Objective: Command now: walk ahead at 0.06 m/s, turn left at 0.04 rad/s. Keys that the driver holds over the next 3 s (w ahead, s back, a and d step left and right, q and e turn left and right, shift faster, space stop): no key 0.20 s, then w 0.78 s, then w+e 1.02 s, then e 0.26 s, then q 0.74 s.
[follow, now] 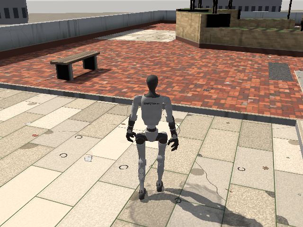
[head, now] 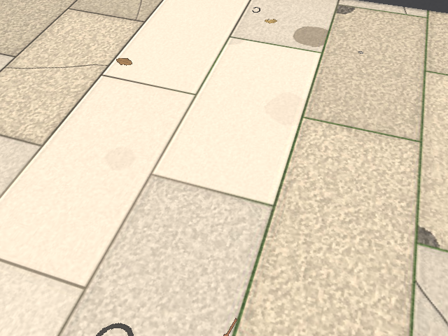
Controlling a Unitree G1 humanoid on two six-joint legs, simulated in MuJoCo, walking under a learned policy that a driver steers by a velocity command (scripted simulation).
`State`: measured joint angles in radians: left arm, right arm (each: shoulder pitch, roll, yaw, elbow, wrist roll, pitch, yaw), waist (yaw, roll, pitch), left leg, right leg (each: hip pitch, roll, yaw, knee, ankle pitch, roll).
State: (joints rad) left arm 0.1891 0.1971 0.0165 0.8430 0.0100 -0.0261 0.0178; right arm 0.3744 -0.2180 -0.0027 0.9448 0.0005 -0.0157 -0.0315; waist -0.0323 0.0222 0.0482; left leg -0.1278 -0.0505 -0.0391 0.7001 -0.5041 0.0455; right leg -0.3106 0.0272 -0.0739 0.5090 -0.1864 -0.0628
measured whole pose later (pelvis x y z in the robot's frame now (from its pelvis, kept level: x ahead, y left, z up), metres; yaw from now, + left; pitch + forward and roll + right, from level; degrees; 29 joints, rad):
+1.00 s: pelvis +0.32 -0.01 -0.02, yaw -2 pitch +0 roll +0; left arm 0.48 0.17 0.02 1.10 0.01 -0.08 0.01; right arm 0.00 -0.19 -0.04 0.90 -0.04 -0.07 0.01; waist 0.05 -0.01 0.07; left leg -0.46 -0.03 0.12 0.57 -0.09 0.12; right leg 0.03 0.02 -0.04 0.67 -0.50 -0.06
